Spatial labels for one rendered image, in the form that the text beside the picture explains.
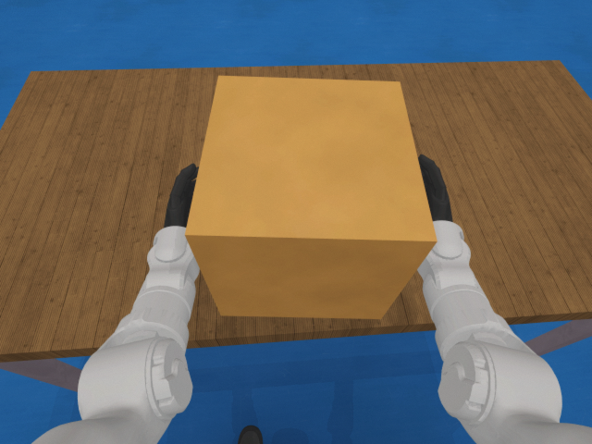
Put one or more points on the robot right upper arm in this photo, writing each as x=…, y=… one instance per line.
x=505, y=396

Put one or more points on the right robot hand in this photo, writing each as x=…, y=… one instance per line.
x=436, y=190

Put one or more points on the left robot hand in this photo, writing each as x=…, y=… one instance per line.
x=179, y=203

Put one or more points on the left robot forearm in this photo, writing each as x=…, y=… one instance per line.
x=164, y=304

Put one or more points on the table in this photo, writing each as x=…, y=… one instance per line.
x=88, y=159

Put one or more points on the robot left foot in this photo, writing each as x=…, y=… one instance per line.
x=250, y=434

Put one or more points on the carton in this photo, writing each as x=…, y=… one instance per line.
x=309, y=199

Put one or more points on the robot left upper arm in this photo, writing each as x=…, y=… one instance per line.
x=128, y=395

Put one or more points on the right robot forearm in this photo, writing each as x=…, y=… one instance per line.
x=457, y=305

